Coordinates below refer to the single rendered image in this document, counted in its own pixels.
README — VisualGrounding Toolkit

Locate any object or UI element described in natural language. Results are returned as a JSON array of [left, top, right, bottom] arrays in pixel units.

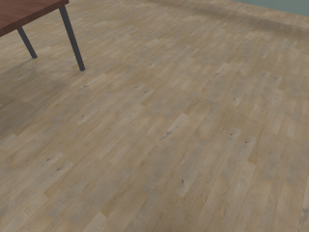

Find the table
[[0, 0, 86, 72]]

